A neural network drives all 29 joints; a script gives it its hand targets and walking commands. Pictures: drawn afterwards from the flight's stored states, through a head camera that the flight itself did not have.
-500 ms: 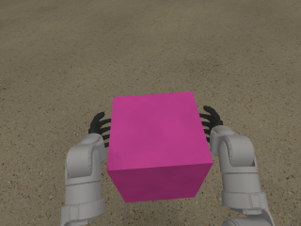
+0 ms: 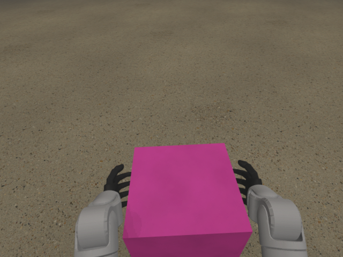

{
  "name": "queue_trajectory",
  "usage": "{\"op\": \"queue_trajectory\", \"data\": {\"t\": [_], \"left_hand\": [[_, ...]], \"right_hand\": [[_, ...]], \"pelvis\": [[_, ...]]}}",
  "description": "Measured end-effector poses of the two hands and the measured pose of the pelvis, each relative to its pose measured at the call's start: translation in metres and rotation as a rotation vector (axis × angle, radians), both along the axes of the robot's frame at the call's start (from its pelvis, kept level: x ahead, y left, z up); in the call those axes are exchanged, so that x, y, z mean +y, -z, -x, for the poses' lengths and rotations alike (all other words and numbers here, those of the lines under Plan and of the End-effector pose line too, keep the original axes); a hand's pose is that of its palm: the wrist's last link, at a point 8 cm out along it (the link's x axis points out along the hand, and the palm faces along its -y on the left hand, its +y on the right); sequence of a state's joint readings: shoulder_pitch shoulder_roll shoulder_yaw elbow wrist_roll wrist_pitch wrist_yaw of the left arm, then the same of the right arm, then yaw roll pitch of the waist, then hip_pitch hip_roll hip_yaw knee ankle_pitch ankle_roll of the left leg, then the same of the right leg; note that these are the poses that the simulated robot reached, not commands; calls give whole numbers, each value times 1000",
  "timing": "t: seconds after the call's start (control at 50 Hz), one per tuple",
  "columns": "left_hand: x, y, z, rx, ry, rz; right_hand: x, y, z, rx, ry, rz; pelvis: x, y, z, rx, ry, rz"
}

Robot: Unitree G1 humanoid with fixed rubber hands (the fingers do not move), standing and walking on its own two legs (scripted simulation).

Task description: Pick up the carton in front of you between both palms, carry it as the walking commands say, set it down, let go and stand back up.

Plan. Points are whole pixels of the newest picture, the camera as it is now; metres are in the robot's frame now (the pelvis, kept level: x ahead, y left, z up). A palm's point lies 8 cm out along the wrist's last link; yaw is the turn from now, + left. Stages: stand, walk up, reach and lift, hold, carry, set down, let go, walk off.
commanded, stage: carry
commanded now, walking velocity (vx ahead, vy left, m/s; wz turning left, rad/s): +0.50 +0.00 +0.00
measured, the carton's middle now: (182, 212) +0.25 -0.01 +0.00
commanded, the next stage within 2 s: none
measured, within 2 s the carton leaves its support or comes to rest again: neither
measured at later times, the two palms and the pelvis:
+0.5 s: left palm (133, 109) +0.55 +0.12 +0.09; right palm (225, 102) +0.57 -0.17 +0.08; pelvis +0.30 -0.04 +0.00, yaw +3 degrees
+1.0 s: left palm (128, 65) +0.88 +0.17 +0.08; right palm (197, 62) +0.88 -0.13 +0.08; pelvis +0.62 +0.03 +0.00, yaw +0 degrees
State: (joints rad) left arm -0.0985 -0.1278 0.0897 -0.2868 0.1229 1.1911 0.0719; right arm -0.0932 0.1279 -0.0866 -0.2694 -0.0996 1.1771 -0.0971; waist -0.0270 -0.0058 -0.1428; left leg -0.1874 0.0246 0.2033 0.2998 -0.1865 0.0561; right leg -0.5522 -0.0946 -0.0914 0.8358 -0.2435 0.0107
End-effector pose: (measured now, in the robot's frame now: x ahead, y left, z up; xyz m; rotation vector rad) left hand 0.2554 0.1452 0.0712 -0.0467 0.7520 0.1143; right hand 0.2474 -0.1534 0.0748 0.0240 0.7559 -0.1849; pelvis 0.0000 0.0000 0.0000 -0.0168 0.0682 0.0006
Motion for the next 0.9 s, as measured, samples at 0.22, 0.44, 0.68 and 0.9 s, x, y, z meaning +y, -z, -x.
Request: {"op": "queue_trajectory", "data": {"t": [0.22, 0.44, 0.68, 0.9], "left_hand": [[-20, -14, -144, -110, -46, -26], [-23, -4, -256, 11, -115, -41], [5, -12, -430, -96, -65, -11], [26, 13, -566, 35, -6, 6]], "right_hand": [[-20, -6, -156, -110, -40, -31], [-23, 7, -290, 10, -106, -46], [5, -9, -447, -98, -54, -17], [26, 11, -565, 35, 2, 6]], "pelvis": [[-28, 21, -148, -20, -25, -17], [-47, 2, -265, 0, -57, -36], [-8, 17, -432, -12, -31, -16], [26, 4, -556, 2, 8, 1]]}}
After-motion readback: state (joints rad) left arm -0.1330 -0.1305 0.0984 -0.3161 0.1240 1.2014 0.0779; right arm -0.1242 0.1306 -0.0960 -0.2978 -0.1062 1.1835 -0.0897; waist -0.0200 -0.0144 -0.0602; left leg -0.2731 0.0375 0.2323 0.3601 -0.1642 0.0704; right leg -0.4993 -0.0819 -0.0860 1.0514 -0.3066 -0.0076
